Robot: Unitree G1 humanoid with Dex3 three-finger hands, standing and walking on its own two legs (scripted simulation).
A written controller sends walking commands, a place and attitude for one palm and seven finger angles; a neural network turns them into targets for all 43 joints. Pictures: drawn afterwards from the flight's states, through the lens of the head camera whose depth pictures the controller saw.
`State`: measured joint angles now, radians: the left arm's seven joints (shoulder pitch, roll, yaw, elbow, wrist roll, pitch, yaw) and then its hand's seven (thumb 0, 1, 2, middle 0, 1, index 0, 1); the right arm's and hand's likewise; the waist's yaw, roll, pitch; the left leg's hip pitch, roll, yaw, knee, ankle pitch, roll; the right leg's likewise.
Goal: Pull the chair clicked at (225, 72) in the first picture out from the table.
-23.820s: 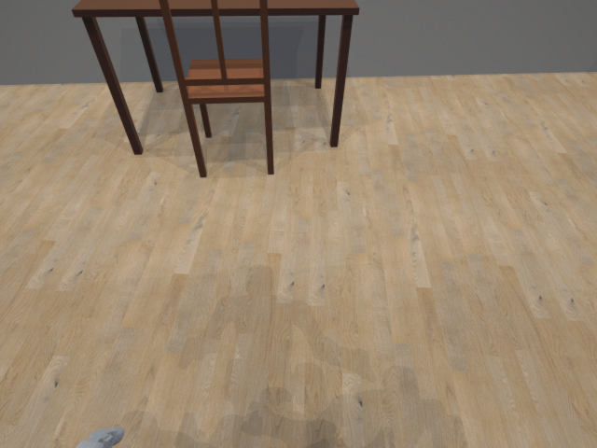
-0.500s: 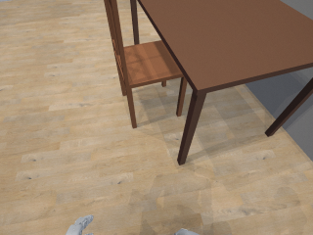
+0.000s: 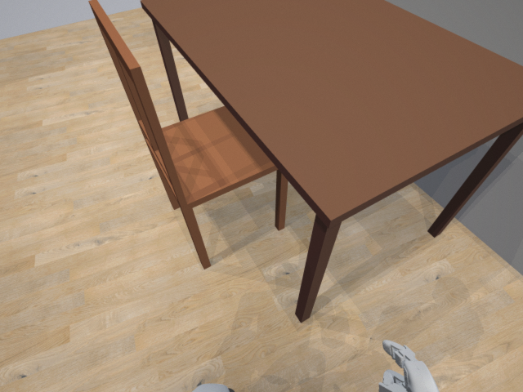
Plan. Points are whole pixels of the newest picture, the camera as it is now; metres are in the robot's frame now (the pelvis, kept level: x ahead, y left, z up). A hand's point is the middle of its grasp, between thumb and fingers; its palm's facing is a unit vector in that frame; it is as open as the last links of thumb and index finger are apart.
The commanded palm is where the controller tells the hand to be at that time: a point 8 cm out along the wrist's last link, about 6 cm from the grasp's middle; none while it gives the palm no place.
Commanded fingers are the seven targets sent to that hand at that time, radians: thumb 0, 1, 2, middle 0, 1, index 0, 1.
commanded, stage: shuffle to correct the standing spot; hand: left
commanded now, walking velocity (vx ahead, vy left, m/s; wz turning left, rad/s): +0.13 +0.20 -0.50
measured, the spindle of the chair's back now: (139, 105) +0.76 +0.48 -0.06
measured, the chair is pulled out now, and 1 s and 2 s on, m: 0.00 0.00 0.00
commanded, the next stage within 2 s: none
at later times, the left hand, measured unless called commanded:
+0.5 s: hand (172, 331) +0.21 +0.21 -0.12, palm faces -0.21 -0.92 -0.33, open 7.4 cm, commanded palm none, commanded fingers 0.00 0.90 0.90 -0.20 -0.30 -0.20 -0.30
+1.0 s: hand (143, 268) +0.34 +0.33 -0.17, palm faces -0.40 -0.87 -0.29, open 7.4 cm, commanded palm none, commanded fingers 0.00 0.90 0.90 -0.20 -0.30 -0.20 -0.30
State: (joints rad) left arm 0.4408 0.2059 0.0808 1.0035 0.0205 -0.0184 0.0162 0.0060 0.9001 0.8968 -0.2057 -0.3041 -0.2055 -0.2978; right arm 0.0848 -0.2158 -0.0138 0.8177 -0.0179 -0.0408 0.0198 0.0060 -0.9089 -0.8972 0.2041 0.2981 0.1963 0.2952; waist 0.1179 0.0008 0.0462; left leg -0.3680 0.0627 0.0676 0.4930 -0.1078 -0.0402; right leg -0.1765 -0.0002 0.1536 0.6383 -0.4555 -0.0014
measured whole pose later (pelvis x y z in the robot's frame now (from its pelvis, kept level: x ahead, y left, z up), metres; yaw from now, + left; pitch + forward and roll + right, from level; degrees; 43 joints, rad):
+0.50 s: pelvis +0.10 +0.02 +0.02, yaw -16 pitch +1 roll +5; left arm 0.25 0.18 0.05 0.91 0.02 -0.01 0.02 0.00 0.90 0.90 -0.20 -0.30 -0.20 -0.30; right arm 0.25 -0.27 -0.06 0.91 -0.03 0.05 0.00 0.01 -0.92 -0.90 0.20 0.30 0.19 0.29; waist 0.01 0.01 0.06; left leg -0.56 0.05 0.03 1.12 -0.32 -0.10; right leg -0.27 -0.05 0.01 0.52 -0.27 -0.05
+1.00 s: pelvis +0.17 +0.15 +0.00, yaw -31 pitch +0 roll +0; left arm 0.21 0.29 0.12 0.91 0.03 0.08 0.03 0.01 0.91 0.90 -0.20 -0.30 -0.20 -0.30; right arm 0.15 -0.16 -0.02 0.82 -0.04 0.05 -0.01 0.01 -0.91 -0.90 0.21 0.30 0.20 0.30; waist 0.05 -0.07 0.10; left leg -0.35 0.04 0.13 0.58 -0.23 0.04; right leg -0.52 -0.02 0.00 1.26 -0.51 0.01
